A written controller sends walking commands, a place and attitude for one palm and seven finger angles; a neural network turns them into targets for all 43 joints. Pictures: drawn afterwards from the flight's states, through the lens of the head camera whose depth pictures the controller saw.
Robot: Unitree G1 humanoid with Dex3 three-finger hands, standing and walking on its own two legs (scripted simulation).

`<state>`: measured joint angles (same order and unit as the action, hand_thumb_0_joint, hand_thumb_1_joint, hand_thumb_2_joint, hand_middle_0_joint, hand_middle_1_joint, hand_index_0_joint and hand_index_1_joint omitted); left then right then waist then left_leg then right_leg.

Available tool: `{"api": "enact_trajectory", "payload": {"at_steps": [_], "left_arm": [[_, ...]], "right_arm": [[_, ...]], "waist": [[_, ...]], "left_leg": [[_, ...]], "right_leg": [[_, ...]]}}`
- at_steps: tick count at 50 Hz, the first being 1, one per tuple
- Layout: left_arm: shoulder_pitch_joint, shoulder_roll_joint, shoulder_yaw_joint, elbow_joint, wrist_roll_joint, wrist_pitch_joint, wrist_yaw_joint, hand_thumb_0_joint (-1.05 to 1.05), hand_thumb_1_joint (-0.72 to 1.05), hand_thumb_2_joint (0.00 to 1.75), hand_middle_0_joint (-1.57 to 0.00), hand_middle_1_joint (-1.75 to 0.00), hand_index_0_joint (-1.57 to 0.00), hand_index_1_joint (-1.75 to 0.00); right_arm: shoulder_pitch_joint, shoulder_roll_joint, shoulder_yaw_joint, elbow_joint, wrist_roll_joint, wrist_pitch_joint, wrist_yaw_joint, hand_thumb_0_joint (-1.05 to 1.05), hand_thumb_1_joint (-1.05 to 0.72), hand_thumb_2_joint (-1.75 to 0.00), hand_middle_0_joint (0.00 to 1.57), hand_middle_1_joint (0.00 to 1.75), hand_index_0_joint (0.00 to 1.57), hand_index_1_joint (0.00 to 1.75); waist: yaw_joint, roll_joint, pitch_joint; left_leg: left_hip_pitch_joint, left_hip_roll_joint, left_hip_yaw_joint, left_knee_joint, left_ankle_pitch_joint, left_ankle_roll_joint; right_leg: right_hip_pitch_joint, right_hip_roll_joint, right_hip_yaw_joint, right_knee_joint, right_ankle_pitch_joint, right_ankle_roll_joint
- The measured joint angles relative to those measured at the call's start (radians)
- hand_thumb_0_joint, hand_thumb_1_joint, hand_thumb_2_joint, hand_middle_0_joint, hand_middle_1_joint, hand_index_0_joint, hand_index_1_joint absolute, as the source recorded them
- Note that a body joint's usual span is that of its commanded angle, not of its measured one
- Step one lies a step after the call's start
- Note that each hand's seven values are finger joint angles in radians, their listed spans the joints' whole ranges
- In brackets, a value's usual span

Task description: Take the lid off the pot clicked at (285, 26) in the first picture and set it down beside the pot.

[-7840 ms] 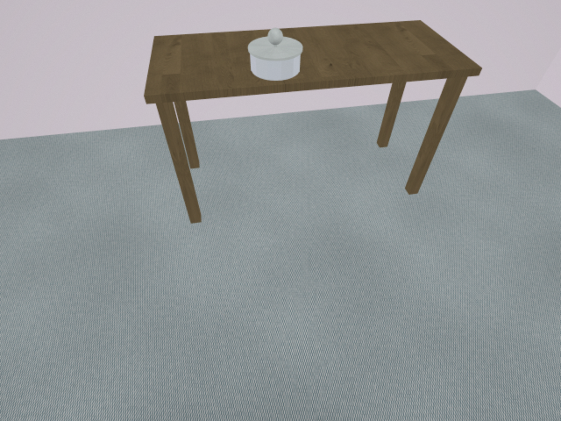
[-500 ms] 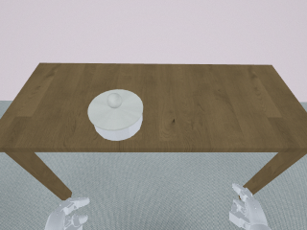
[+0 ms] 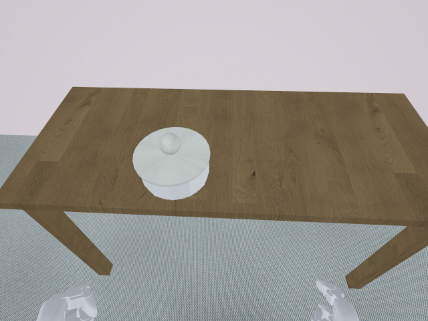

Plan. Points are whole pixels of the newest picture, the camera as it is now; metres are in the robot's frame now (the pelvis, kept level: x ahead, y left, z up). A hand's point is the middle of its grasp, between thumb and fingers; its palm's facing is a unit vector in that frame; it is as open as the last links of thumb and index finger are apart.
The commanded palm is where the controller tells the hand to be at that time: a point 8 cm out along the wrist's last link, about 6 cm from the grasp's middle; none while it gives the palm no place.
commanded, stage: raise the hand higher, near the body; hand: left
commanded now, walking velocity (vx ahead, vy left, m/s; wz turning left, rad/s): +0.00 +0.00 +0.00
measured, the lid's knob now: (169, 143) +0.49 +0.16 +0.03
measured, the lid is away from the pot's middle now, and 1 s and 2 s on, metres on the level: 0.00 0.00 0.00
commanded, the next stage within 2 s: reach forward and open the fingers in 0.66 s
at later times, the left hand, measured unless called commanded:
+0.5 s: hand (78, 278) +0.17 +0.24 +0.04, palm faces +0.25 -0.89 -0.38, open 3.1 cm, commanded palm +0.13 +0.27 +0.08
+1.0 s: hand (49, 261) +0.18 +0.27 +0.08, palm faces -0.14 -0.13 -0.98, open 2.9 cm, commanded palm +0.17 +0.27 +0.14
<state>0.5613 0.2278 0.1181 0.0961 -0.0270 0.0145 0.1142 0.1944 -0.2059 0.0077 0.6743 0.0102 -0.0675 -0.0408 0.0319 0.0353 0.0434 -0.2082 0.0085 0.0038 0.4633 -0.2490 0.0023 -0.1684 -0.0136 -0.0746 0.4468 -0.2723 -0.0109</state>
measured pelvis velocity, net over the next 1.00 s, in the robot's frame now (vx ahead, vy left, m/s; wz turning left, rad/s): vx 0.00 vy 0.01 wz -0.03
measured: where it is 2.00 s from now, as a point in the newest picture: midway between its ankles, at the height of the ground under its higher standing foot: outside the picture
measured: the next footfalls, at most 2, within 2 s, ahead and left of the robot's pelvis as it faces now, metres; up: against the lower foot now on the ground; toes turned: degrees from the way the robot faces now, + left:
none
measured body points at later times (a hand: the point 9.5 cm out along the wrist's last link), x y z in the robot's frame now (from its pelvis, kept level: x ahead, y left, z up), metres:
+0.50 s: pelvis +0.02 +0.01 +0.00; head +0.03 +0.00 +0.45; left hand +0.15 +0.28 +0.07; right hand +0.22 -0.21 -0.08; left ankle +0.00 +0.12 -0.74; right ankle -0.02 -0.11 -0.74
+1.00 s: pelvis +0.00 +0.01 +0.00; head +0.01 -0.03 +0.44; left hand +0.18 +0.28 +0.13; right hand +0.20 -0.22 -0.11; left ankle +0.00 +0.12 -0.74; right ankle -0.02 -0.11 -0.74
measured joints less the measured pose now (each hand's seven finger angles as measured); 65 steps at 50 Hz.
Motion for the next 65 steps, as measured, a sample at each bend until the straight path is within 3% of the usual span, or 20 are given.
{"api": "enact_trajectory", "payload": {"at_steps": [9, 17, 29, 39, 43, 45, 47, 49, 52, 57, 61, 65], "left_arm": [[0.062, 0.011, -0.001, -0.150, 0.004, -0.032, -0.013, 0.01, 0.90, 0.90, -1.29, -1.50, -1.29, -1.50], [0.093, 0.026, 0.008, -0.272, 0.005, -0.055, -0.026, 0.02, 0.90, 0.90, -1.29, -1.50, -1.30, -1.50], [0.077, 0.048, 0.040, -0.404, 0.004, -0.076, -0.039, 0.02, 0.90, 0.90, -1.29, -1.50, -1.30, -1.50], [0.053, 0.076, 0.083, -0.490, -0.004, -0.097, -0.036, 0.02, 0.90, 0.90, -1.30, -1.50, -1.30, -1.50], [0.011, 0.191, 0.032, -0.540, 0.385, 0.006, -0.009, 0.01, 0.88, 0.89, -1.28, -1.50, -1.29, -1.49], [0.014, 0.253, 0.011, -0.549, 0.547, 0.059, -0.021, 0.01, 0.87, 0.89, -1.27, -1.49, -1.27, -1.48], [0.007, 0.312, -0.012, -0.538, 0.666, 0.102, -0.049, 0.01, 0.84, 0.89, -1.24, -1.46, -1.25, -1.46], [-0.022, 0.362, -0.033, -0.509, 0.742, 0.125, -0.094, 0.01, 0.80, 0.90, -1.22, -1.42, -1.23, -1.42], [-0.072, 0.402, -0.047, -0.469, 0.775, 0.128, -0.177, 0.01, 0.72, 0.92, -1.20, -1.33, -1.20, -1.32], [-0.132, 0.440, -0.039, -0.433, 0.743, 0.063, -0.315, 0.01, 0.58, 0.98, -1.15, -1.14, -1.15, -1.14], [-0.218, 0.452, -0.030, -0.390, 0.740, -0.011, -0.351, 0.00, 0.47, 1.02, -1.11, -1.00, -1.11, -0.99], [-0.291, 0.431, -0.033, -0.350, 0.753, -0.030, -0.347, 0.00, 0.36, 1.05, -1.06, -0.85, -1.06, -0.85]], "right_arm": [[-0.015, -0.015, -0.026, -0.005, 0.001, -0.024, -0.003, 0.02, -0.90, -0.90, 0.20, 0.30, 0.20, 0.30], [-0.044, -0.016, -0.029, -0.043, -0.002, -0.031, -0.004, 0.02, -0.90, -0.90, 0.20, 0.30, 0.20, 0.30], [-0.053, 0.002, -0.003, -0.065, -0.012, -0.027, 0.001, 0.01, -0.90, -0.90, 0.20, 0.30, 0.20, 0.30], [-0.035, 0.004, 0.004, -0.049, -0.012, -0.028, 0.005, 0.02, -0.90, -0.90, 0.20, 0.30, 0.20, 0.30], [-0.022, -0.027, 0.007, -0.089, -0.017, 0.040, 0.027, 0.02, -0.90, -0.90, 0.20, 0.30, 0.20, 0.30], [-0.037, -0.042, 0.005, -0.101, -0.011, 0.094, 0.044, 0.02, -0.90, -0.90, 0.20, 0.30, 0.20, 0.30], [-0.050, -0.057, 0.002, -0.109, -0.003, 0.139, 0.052, 0.02, -0.90, -0.90, 0.20, 0.30, 0.20, 0.30], [-0.060, -0.071, -0.001, -0.106, 0.005, 0.164, 0.050, 0.02, -0.90, -0.90, 0.20, 0.30, 0.20, 0.30], [-0.072, -0.086, -0.007, -0.098, 0.020, 0.172, 0.042, 0.02, -0.90, -0.90, 0.20, 0.30, 0.20, 0.30], [-0.081, -0.097, -0.006, -0.107, 0.027, 0.160, 0.021, 0.02, -0.90, -0.90, 0.20, 0.30, 0.20, 0.30], [-0.085, -0.095, -0.005, -0.110, 0.026, 0.151, 0.009, 0.02, -0.90, -0.90, 0.19, 0.30, 0.20, 0.30], [-0.092, -0.087, -0.003, -0.106, 0.028, 0.154, 0.016, 0.01, -0.90, -0.90, 0.19, 0.30, 0.20, 0.30]], "waist": [[0.000, 0.003, -0.007], [0.019, 0.002, -0.012], [0.042, 0.008, -0.011], [0.041, 0.014, -0.009], [0.053, 0.021, -0.036], [0.054, 0.035, -0.044], [0.051, 0.050, -0.049], [0.050, 0.066, -0.051], [0.041, 0.087, -0.052], [0.033, 0.097, -0.037], [0.041, 0.091, -0.009], [0.045, 0.084, 0.006]], "left_leg": [[0.029, -0.003, 0.013, -0.023, -0.006, 0.006], [0.052, -0.003, 0.016, -0.034, -0.011, 0.009], [0.069, -0.003, 0.017, -0.045, -0.009, 0.012], [0.071, 0.002, 0.022, -0.041, -0.008, 0.011], [0.006, -0.003, 0.025, 0.001, -0.016, 0.012], [-0.020, 0.001, 0.034, 0.022, -0.022, 0.011], [-0.038, 0.004, 0.037, 0.037, -0.025, 0.011], [-0.048, 0.004, 0.033, 0.044, -0.023, 0.012], [-0.051, 0.001, 0.020, 0.043, -0.015, 0.013], [-0.037, -0.002, 0.008, 0.021, 0.008, 0.013], [-0.019, 0.000, 0.002, -0.002, 0.030, 0.011], [-0.008, 0.001, 0.003, -0.026, 0.051, 0.009]], "right_leg": [[0.026, -0.002, 0.013, -0.026, 0.001, 0.008], [0.054, -0.002, 0.016, -0.051, 0.005, 0.012], [0.076, -0.001, 0.017, -0.074, 0.014, 0.015], [0.079, 0.004, 0.021, -0.077, 0.021, 0.014], [0.001, -0.004, 0.024, -0.007, -0.002, 0.012], [-0.031, -0.001, 0.034, 0.018, -0.007, 0.010], [-0.051, 0.001, 0.037, 0.033, -0.009, 0.010], [-0.058, 0.001, 0.033, 0.039, -0.008, 0.009], [-0.055, -0.001, 0.021, 0.036, -0.004, 0.010], [-0.036, -0.003, 0.009, 0.014, 0.014, 0.010], [-0.015, 0.001, 0.003, -0.013, 0.036, 0.006], [-0.004, 0.003, 0.004, -0.036, 0.058, 0.004]]}}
